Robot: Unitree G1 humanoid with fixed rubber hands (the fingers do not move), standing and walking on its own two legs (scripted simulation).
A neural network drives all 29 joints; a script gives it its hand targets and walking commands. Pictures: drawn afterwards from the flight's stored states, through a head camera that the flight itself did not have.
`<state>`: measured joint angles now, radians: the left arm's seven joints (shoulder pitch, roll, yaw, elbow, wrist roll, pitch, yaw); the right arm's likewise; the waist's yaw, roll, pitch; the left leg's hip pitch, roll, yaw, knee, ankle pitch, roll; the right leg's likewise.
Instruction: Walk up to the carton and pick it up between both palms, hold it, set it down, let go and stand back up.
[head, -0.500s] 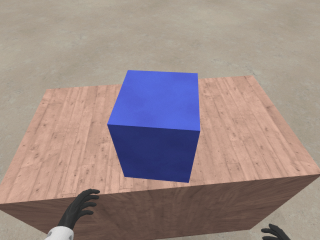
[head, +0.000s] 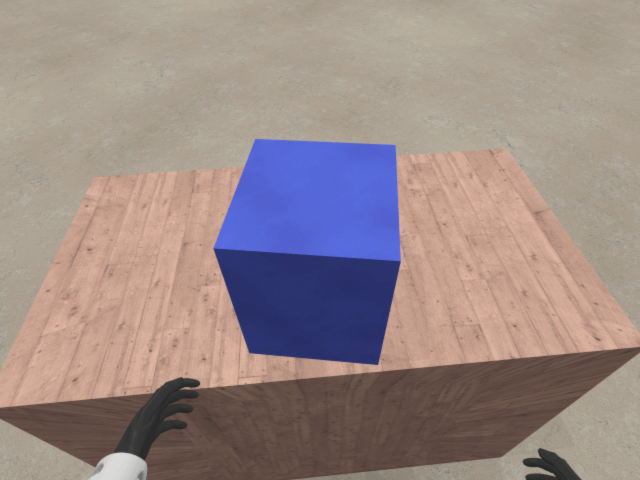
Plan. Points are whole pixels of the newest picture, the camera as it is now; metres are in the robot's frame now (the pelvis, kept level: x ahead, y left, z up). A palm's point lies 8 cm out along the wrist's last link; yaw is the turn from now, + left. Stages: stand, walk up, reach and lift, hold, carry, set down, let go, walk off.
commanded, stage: stand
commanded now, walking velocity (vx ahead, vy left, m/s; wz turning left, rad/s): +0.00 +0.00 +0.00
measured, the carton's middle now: (318, 255) +0.42 +0.04 +0.04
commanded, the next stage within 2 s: none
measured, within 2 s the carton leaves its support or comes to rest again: neither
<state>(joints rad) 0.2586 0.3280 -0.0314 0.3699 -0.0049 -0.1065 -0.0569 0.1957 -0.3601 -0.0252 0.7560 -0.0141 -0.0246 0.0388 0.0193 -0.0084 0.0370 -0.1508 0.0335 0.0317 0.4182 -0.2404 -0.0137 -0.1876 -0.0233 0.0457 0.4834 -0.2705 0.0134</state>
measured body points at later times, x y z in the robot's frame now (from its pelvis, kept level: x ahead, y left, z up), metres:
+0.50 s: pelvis +0.00 +0.00 +0.00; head +0.01 +0.00 +0.45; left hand +0.19 +0.25 -0.03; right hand +0.14 -0.29 -0.10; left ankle -0.01 +0.14 -0.74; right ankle +0.00 -0.13 -0.74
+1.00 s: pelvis +0.00 +0.00 +0.00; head +0.01 +0.00 +0.45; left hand +0.19 +0.25 -0.03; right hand +0.14 -0.29 -0.10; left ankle -0.01 +0.14 -0.74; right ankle +0.00 -0.13 -0.74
